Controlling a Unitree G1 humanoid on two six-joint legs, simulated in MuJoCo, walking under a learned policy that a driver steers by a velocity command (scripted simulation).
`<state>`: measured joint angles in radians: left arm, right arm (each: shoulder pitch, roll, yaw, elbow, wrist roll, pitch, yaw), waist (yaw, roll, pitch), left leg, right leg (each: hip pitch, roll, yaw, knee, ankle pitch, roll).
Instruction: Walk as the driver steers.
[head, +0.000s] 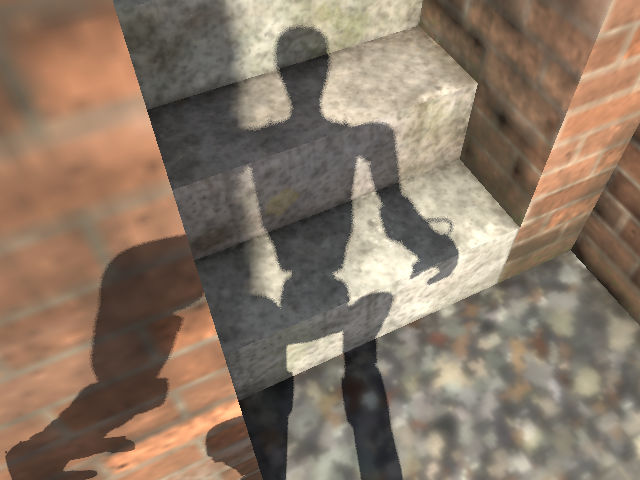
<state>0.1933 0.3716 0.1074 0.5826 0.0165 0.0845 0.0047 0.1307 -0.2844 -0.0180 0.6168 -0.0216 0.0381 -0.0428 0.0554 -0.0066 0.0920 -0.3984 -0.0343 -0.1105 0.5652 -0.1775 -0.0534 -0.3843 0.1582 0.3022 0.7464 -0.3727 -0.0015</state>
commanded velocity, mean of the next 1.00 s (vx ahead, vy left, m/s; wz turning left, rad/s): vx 0.25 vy -0.07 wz -0.52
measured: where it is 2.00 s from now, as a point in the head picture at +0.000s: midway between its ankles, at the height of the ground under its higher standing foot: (560, 471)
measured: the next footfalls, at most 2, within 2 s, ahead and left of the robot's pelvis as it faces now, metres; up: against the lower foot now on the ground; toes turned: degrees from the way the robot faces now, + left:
right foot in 0.42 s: -0.11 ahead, -0.07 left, +0.00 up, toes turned -23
left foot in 0.80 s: -0.02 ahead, +0.11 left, +0.00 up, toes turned -22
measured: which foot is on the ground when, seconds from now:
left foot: down 0.00-0.42, up 0.44-0.78, down 0.80-1.00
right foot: up 0.00-0.40, down 0.42-0.82, up 0.84-1.00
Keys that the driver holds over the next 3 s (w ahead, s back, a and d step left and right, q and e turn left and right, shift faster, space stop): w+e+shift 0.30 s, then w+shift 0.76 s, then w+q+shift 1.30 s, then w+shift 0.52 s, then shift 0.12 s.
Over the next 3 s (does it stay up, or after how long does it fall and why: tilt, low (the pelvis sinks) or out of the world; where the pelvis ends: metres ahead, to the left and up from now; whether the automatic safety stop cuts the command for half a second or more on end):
stays up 0.40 -0.32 0.02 its command is cut before an obstacle from the start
